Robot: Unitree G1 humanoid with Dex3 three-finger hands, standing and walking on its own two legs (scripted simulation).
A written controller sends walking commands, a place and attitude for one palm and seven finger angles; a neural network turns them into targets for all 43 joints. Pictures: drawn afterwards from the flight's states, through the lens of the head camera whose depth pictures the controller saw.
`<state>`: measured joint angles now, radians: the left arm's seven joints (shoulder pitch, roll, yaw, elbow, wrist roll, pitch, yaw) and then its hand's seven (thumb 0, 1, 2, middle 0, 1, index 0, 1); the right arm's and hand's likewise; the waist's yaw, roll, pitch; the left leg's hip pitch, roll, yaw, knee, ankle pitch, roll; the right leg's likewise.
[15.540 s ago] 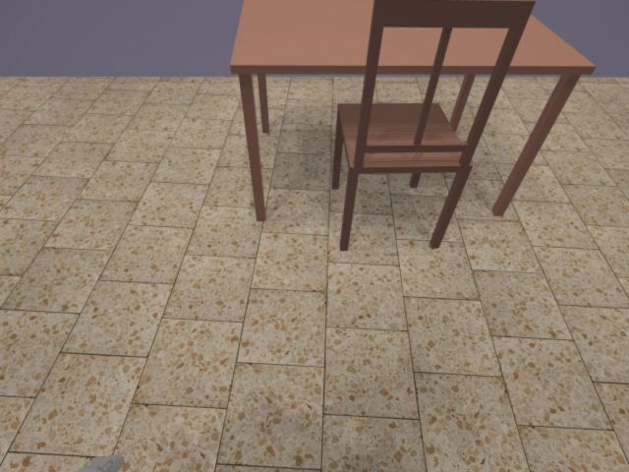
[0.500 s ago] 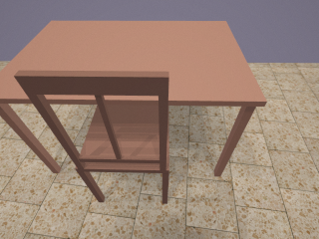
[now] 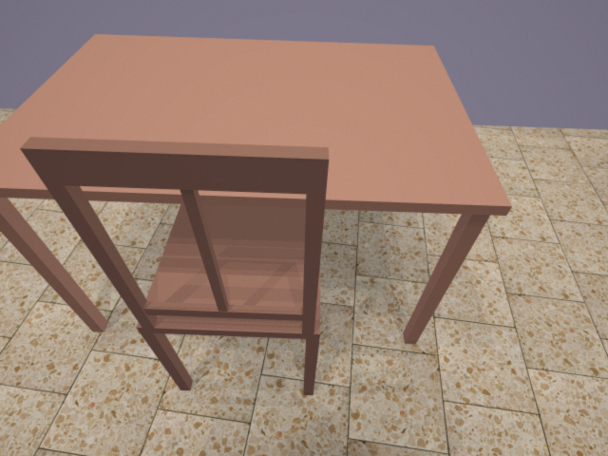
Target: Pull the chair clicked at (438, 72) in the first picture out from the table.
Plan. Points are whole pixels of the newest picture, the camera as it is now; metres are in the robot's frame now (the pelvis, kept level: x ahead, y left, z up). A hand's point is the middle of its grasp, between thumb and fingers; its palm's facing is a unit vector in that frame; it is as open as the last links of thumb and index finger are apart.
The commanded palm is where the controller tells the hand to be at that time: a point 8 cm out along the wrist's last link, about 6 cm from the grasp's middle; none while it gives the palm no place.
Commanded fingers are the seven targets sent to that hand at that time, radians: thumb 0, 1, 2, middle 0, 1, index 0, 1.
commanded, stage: look again from close up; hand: left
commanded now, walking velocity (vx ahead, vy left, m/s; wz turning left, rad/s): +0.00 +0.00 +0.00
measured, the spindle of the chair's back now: (209, 258) +0.44 +0.20 -0.06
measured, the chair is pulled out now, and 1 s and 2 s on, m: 0.00 0.00 0.00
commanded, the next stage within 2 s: raise the hand toward the chair's back in 0.12 s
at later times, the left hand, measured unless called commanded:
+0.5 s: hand (193, 393) +0.20 +0.16 -0.01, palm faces +0.06 -1.00 +0.01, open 8.1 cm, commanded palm +0.11 +0.22 -0.07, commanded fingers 0.00 0.55 0.75 -0.17 -0.25 -0.17 -0.25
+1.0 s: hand (178, 426) +0.17 +0.18 -0.06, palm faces +0.02 -1.00 -0.02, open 12.4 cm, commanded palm +0.14 +0.24 -0.06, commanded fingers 0.00 -0.03 0.50 -0.11 -0.15 -0.11 -0.15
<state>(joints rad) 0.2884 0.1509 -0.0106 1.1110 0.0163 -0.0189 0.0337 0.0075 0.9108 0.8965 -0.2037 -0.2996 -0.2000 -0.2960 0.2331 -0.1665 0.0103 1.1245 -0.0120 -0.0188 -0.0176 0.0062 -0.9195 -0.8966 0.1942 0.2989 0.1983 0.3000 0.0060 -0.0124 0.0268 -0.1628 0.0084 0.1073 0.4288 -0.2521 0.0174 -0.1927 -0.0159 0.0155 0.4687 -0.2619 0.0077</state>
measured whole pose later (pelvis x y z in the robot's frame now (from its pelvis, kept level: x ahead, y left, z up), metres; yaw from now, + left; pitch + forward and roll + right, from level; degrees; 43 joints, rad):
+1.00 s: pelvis -0.04 -0.02 -0.10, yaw +4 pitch +16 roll -2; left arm 0.34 0.23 0.18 0.01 -0.28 -0.31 -0.32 0.01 0.19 0.59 -0.14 -0.19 -0.13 -0.19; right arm 0.23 -0.17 0.02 0.57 0.02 -0.20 -0.05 0.01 -0.90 -0.90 0.20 0.30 0.21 0.30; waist -0.01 0.04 -0.14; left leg -0.98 0.05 -0.02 1.22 -0.51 -0.01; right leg -0.94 -0.01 -0.10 1.18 -0.52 -0.03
